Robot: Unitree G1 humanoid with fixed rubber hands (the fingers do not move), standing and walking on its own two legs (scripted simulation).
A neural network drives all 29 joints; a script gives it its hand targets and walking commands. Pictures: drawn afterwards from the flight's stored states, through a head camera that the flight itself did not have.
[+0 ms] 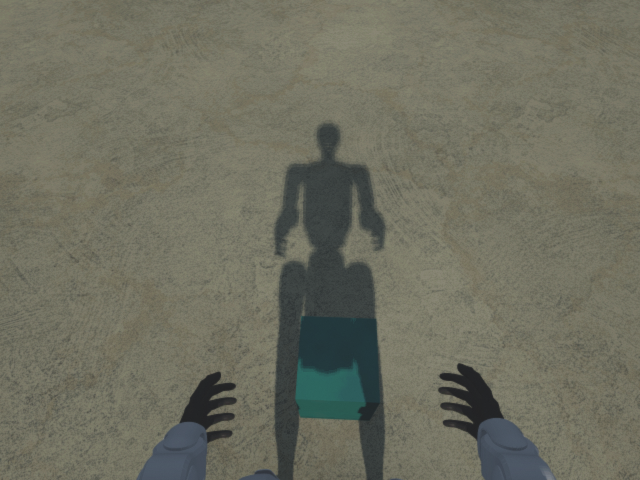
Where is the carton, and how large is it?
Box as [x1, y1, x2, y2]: [295, 316, 379, 420]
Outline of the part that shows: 301,316 295,396 300,417 369,420 379,403 375,319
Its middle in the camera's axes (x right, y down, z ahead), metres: +0.05 +0.36 +1.07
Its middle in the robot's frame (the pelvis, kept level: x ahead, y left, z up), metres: +0.42 -0.03 -0.63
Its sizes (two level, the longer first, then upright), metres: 0.210 0.200 0.250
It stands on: the floor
